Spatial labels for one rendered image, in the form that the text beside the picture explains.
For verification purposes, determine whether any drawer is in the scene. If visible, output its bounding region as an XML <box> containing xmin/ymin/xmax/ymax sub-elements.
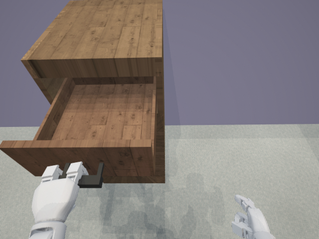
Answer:
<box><xmin>0</xmin><ymin>76</ymin><xmax>157</xmax><ymax>176</ymax></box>

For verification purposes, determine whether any robot left forearm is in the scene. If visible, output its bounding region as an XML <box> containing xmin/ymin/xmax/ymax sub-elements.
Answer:
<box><xmin>28</xmin><ymin>221</ymin><xmax>67</xmax><ymax>239</ymax></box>

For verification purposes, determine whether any handle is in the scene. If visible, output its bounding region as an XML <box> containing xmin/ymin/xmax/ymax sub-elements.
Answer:
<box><xmin>58</xmin><ymin>163</ymin><xmax>104</xmax><ymax>188</ymax></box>

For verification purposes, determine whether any robot right hand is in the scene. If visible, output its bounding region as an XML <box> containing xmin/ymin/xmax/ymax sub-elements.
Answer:
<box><xmin>232</xmin><ymin>195</ymin><xmax>270</xmax><ymax>239</ymax></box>

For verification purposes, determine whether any cabinet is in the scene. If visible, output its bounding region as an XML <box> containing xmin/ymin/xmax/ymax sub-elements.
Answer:
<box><xmin>21</xmin><ymin>0</ymin><xmax>165</xmax><ymax>183</ymax></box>

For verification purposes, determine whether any robot left hand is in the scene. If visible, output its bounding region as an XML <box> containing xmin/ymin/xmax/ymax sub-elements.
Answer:
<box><xmin>32</xmin><ymin>161</ymin><xmax>89</xmax><ymax>224</ymax></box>

